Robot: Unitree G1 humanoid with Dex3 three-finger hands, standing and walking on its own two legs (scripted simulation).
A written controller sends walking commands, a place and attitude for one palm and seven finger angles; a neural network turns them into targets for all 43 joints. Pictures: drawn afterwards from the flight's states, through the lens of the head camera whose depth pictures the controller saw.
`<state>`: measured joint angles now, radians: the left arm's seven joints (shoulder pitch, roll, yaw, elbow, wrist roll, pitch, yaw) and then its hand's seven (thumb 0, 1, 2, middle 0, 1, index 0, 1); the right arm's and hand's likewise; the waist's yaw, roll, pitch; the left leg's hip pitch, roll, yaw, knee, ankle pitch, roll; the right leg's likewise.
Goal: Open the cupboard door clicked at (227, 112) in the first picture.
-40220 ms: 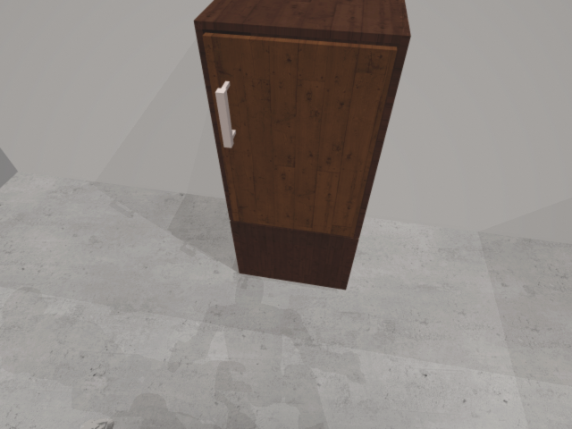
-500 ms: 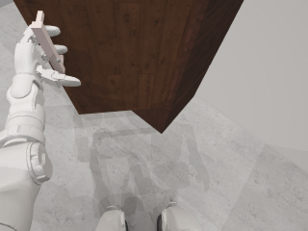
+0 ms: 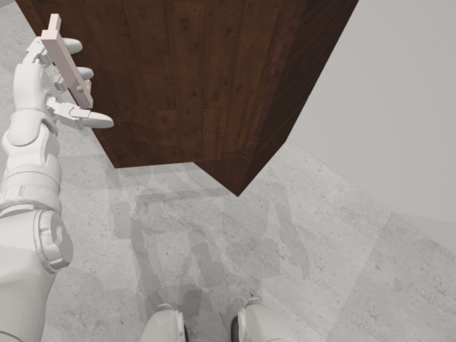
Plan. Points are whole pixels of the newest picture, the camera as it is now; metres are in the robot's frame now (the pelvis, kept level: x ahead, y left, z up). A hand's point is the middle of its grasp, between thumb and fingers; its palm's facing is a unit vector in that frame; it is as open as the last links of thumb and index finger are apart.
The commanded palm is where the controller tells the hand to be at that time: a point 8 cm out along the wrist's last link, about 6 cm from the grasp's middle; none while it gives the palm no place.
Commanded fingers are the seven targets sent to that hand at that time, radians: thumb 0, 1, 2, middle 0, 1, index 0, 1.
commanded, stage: close the thumb around the handle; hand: left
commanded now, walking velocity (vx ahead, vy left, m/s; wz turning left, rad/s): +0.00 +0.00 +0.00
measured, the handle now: (72, 65) +0.57 +0.22 +0.09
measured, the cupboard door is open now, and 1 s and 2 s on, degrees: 47 49 90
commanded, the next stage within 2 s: pull the door open along its arc in 0.72 s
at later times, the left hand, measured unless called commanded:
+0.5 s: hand (85, 87) +0.52 +0.19 +0.09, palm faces +0.05 -1.00 -0.01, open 7.9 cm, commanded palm +0.50 +0.23 +0.08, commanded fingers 0.00 0.90 0.90 -0.40 -1.35 -0.40 -1.35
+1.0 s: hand (86, 91) +0.51 +0.19 +0.09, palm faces +0.06 -1.00 -0.02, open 5.5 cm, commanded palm +0.47 +0.23 +0.08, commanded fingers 0.00 0.90 0.90 -0.40 -1.35 -0.40 -1.35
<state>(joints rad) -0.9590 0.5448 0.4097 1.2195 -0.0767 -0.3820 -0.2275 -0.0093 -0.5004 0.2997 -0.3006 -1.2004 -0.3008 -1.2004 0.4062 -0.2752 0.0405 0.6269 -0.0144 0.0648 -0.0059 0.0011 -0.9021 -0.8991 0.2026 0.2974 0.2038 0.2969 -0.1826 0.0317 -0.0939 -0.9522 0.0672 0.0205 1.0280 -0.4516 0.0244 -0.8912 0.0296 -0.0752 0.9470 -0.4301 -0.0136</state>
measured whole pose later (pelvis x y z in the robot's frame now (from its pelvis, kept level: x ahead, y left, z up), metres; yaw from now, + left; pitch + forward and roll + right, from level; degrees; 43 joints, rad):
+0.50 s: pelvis +0.00 +0.01 +0.00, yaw +0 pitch +21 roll -4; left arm -0.95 0.50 0.39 1.20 -0.06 -0.39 -0.18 0.00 0.37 0.67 -0.36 -1.29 -0.36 -1.29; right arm 0.42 -0.26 0.04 0.63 -0.02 0.07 0.01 0.00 -0.90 -0.90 0.20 0.30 0.20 0.30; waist -0.18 0.04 -0.10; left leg -0.95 0.06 0.03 1.03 -0.46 0.04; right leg -0.88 0.02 -0.06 0.94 -0.43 0.00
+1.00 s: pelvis +0.00 +0.00 +0.00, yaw -1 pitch +21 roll -3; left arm -0.88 0.48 0.40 1.15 -0.08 -0.40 -0.18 0.01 0.77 0.82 -0.39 -1.35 -0.36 -1.35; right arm 0.41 -0.27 0.03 0.62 -0.02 0.08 0.01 0.00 -0.90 -0.90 0.20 0.30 0.20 0.30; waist -0.17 0.04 -0.11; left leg -0.92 0.06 0.04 1.01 -0.46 0.03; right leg -0.87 0.03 -0.06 0.94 -0.43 -0.01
